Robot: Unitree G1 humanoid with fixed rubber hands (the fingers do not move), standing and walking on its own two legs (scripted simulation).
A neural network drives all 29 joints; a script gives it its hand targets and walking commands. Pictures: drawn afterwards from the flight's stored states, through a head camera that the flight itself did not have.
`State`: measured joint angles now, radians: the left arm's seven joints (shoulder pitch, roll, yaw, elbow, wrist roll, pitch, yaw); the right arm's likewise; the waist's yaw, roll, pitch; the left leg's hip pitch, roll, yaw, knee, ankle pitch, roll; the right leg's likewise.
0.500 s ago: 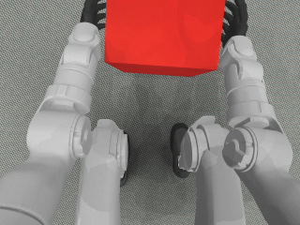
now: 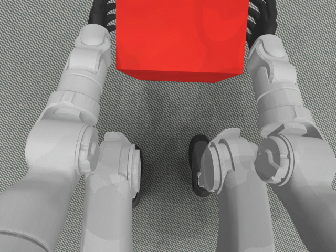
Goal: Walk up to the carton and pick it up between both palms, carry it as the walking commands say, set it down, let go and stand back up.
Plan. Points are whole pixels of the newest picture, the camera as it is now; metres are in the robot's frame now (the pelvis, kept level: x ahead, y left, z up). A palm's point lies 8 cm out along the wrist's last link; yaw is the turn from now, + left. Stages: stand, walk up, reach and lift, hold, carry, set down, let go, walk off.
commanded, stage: set down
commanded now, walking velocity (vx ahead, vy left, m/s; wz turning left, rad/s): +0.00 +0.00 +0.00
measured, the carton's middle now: (178, 45) +0.51 -0.03 -0.23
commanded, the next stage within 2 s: none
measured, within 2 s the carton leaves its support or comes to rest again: rests again in 0.92 s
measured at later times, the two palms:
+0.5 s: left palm (102, 27) +0.53 +0.14 -0.16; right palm (261, 37) +0.51 -0.18 -0.14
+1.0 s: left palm (101, 31) +0.52 +0.14 -0.18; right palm (260, 49) +0.49 -0.19 -0.16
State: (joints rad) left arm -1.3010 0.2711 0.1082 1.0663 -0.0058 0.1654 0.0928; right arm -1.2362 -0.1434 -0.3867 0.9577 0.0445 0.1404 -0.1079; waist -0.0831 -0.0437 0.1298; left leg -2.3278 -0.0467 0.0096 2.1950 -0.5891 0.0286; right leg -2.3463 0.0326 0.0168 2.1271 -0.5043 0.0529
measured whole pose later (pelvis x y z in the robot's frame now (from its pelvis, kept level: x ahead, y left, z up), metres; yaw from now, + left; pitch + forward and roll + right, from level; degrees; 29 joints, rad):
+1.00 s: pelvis -0.01 -0.01 +0.00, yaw -1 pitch +38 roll -3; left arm -1.37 0.35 0.01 1.17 -0.09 0.02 0.08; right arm -1.30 -0.22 -0.24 1.13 0.17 -0.01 -0.14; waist -0.06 -0.04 0.27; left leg -2.28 -0.03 -0.02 2.19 -0.58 0.01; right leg -2.30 0.06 0.00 2.11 -0.48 0.05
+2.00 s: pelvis +0.01 -0.01 +0.11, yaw +0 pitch +46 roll -2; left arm -1.14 0.42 0.15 0.92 -0.08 0.14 -0.03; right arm -0.99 -0.19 -0.27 0.73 0.13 0.13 -0.12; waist -0.08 0.01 -0.02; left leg -2.08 -0.04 -0.03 1.83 -0.55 0.01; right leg -2.09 0.04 0.00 1.77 -0.47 0.03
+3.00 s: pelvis +0.07 -0.01 +0.33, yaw +2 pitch +37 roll +0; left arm -0.59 0.23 0.23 0.69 0.10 0.08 -0.02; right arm -0.45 -0.15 -0.20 0.56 -0.03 0.08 0.03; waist -0.07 0.00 -0.09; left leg -1.23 -0.04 -0.04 0.92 -0.33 0.00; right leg -1.25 0.02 0.02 0.89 -0.28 0.01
